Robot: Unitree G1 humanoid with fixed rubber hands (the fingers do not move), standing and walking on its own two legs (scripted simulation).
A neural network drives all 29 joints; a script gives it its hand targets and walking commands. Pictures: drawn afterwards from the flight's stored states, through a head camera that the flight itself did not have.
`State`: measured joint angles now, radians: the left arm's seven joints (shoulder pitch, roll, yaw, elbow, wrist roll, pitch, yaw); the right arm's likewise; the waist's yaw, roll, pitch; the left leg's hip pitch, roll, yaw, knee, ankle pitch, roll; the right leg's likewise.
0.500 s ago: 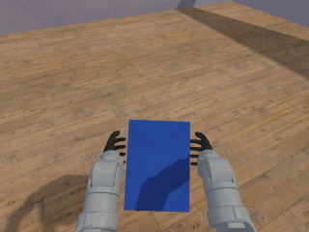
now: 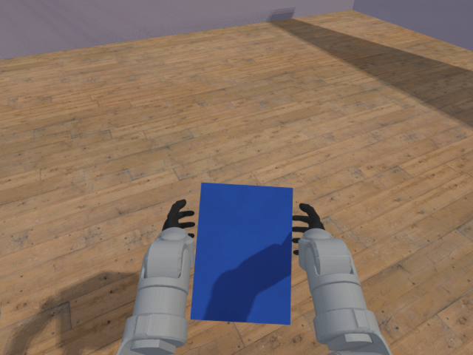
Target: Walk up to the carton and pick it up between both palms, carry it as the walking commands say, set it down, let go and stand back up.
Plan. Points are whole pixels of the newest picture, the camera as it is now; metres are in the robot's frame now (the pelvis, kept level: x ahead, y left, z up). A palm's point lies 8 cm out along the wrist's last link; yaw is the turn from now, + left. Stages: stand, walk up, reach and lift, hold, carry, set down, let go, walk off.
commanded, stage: carry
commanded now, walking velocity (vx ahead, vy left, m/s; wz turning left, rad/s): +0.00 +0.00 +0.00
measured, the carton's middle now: (241, 247) +0.38 +0.00 -0.07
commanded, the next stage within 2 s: hold in 0.96 s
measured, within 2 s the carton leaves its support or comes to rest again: neither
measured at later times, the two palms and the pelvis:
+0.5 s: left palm (176, 250) +0.30 +0.12 +0.05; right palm (321, 252) +0.30 -0.13 +0.05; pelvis -0.02 -0.01 +0.00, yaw +0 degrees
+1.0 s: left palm (181, 252) +0.30 +0.11 +0.05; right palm (326, 255) +0.29 -0.14 +0.05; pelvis -0.02 -0.01 +0.00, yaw +0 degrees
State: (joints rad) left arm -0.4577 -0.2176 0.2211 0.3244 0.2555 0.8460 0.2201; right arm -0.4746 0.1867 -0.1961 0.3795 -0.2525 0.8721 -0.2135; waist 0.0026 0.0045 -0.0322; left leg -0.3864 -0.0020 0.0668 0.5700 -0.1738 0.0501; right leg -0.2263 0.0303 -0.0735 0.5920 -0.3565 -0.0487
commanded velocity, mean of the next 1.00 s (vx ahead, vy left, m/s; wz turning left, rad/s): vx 0.00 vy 0.00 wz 0.00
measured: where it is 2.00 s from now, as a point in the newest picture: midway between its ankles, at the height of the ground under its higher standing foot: outside the picture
